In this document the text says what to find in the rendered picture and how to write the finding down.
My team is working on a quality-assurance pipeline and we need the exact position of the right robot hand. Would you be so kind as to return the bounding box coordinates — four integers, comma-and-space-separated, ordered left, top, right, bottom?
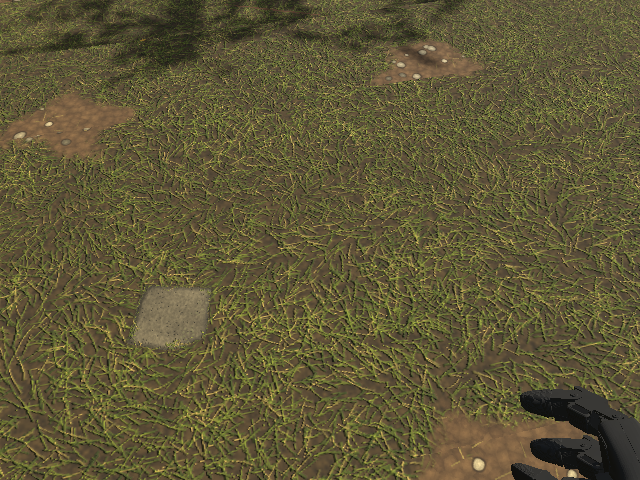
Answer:
511, 386, 640, 480

